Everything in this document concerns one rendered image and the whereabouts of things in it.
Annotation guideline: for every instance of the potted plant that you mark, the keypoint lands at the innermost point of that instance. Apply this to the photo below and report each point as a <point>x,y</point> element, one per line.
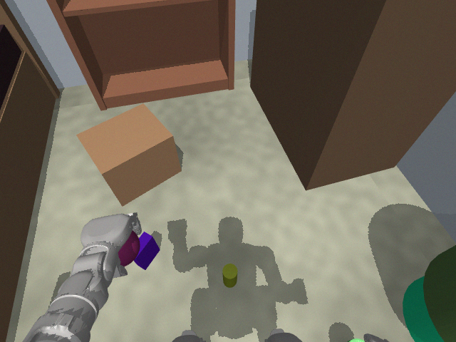
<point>429,303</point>

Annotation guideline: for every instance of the left robot arm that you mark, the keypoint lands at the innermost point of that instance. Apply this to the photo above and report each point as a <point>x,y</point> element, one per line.
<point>73,312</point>

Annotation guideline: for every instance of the bookshelf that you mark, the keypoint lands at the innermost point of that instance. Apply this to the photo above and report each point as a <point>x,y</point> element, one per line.
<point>138,51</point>

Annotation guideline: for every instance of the bed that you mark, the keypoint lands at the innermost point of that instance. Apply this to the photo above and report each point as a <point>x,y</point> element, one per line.
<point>27,98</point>

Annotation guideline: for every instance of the left robot hand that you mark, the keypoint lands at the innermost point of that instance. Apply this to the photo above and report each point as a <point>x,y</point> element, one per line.
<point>114,230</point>

